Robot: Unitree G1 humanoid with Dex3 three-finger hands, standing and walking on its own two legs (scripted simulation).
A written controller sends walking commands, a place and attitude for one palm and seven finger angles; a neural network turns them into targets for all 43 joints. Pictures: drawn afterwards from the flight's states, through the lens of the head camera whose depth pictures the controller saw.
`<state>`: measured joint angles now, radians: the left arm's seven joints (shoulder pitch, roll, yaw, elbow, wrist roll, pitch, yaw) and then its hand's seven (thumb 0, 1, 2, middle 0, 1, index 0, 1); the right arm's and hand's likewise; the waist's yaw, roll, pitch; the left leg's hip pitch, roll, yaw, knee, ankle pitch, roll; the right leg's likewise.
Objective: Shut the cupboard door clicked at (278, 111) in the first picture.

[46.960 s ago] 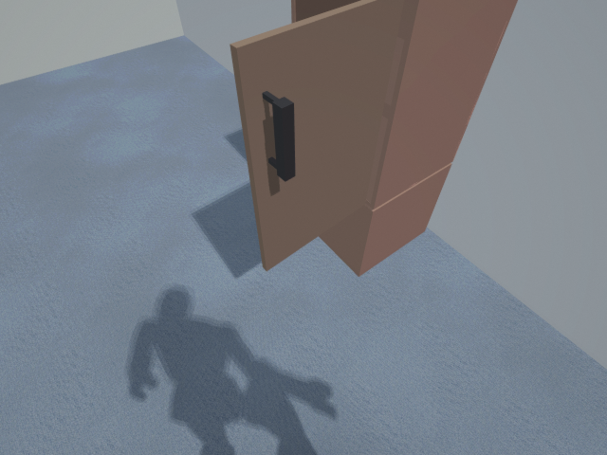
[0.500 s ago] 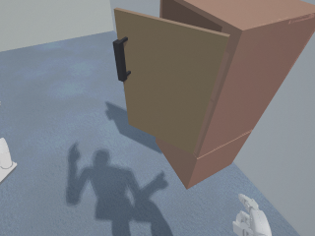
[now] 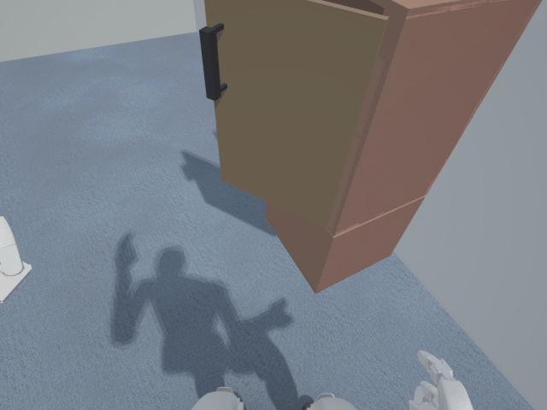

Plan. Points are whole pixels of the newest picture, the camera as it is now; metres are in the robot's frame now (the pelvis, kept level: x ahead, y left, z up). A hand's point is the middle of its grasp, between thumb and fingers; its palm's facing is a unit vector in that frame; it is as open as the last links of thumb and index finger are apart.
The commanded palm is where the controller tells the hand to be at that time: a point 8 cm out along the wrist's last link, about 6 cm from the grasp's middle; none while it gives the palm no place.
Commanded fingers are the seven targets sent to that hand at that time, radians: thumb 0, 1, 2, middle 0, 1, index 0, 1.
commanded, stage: step back with the hand held close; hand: left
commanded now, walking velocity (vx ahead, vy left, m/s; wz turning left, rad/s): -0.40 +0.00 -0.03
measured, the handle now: (216, 62) +0.81 +0.16 +0.11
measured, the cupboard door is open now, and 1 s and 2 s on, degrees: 32 32 32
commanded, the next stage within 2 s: stop stepping back and stand still in 0.18 s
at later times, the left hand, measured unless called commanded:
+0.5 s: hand out of the picture +0.11 +0.27 +0.19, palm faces +0.42 -0.81 -0.40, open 7.5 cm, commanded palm +0.03 +0.30 +0.20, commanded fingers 0.00 0.90 0.90 -0.20 -0.30 -0.20 -0.30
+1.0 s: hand out of the picture +0.04 +0.29 +0.19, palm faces +0.50 -0.77 -0.39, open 7.5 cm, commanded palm -0.03 +0.33 +0.20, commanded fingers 0.00 0.90 0.90 -0.20 -0.30 -0.20 -0.30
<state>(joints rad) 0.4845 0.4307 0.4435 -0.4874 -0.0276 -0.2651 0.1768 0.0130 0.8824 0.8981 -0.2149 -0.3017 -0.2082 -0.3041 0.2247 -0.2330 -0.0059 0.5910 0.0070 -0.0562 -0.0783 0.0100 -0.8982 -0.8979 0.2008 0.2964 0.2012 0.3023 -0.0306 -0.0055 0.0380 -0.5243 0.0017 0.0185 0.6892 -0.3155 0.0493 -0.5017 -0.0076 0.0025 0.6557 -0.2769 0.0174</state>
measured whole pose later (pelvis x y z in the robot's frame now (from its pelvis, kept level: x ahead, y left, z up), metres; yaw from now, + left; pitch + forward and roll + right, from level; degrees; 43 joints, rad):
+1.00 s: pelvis -0.16 +0.02 +0.01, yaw +1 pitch +0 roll +0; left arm 0.48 0.38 0.39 -0.42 -0.03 -0.19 0.20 0.01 0.88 0.90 -0.21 -0.30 -0.21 -0.30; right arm 0.32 -0.25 -0.02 0.68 -0.01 -0.09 -0.11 0.01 -0.90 -0.90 0.20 0.30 0.20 0.30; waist -0.02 0.00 -0.06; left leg -0.29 0.07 0.06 0.55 -0.27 0.01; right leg -0.24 0.00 -0.04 0.60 -0.36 -0.02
